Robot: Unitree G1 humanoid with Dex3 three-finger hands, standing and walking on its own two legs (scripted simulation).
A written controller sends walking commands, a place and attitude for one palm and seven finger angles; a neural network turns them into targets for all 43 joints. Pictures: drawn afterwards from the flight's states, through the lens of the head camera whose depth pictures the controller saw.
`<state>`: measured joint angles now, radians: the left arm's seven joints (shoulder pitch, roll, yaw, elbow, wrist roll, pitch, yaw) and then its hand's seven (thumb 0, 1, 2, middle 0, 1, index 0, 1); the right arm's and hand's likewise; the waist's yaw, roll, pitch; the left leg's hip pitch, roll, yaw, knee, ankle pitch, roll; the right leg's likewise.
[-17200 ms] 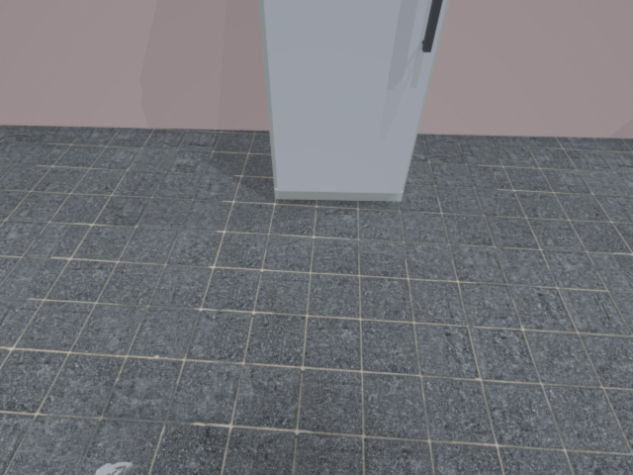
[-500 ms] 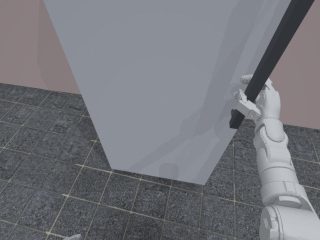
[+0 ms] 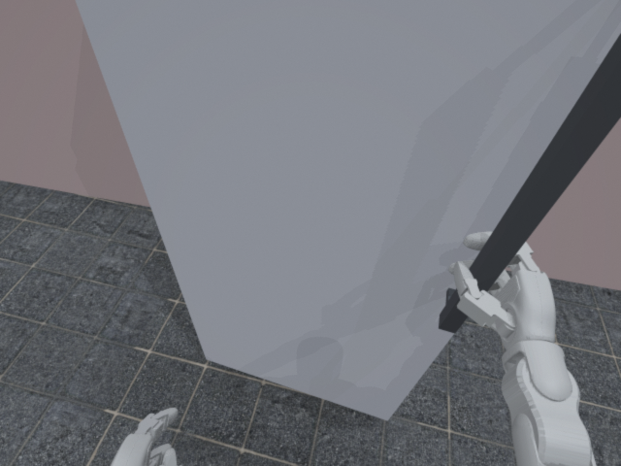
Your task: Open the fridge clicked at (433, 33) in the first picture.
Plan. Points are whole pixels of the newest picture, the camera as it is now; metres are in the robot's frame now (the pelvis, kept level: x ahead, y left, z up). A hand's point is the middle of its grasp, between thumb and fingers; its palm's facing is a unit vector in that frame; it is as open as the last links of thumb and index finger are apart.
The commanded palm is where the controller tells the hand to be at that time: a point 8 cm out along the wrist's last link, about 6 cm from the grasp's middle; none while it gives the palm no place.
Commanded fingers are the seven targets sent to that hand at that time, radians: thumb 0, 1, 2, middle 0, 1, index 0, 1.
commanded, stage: walk backward, drawing the door open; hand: right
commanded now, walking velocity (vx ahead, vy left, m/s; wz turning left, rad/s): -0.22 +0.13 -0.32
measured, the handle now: (522, 200) +0.37 -0.18 +0.22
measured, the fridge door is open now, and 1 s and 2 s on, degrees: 7 31 72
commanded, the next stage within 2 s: stop walking and hold the door back in 1.90 s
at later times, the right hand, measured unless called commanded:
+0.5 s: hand (450, 345) +0.25 -0.12 +0.11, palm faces +0.24 +0.95 -0.19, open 6.5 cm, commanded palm +0.20 -0.16 +0.11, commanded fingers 0.00 -0.90 -0.90 0.45 1.40 0.45 1.40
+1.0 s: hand (366, 453) +0.14 -0.03 +0.11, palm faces +0.60 +0.77 -0.21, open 6.5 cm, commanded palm +0.08 -0.05 +0.11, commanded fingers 0.00 -0.90 -0.90 0.45 1.40 0.45 1.40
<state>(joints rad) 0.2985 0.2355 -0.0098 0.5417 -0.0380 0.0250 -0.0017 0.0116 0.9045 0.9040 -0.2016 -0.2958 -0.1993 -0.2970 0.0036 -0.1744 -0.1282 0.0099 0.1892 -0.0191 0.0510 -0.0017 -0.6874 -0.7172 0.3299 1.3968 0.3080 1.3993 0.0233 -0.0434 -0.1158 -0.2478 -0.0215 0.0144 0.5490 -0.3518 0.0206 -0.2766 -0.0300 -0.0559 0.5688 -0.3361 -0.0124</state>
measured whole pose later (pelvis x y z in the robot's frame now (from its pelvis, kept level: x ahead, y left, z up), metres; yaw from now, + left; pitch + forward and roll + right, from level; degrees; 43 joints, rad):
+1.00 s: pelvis +0.00 +0.22 +0.00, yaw -32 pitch +0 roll -3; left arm 0.25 0.22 0.01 0.62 0.04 -0.09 0.12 0.01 0.90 0.90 -0.20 -0.30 -0.20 -0.30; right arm 0.35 -0.17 -0.01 -0.33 0.01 -0.04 -0.10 -0.03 -0.63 -0.80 0.44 1.39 0.27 1.40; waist 0.04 0.02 0.01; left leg -0.36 0.06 0.28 0.45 -0.11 0.14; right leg -0.30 -0.01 -0.14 0.81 -0.52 0.00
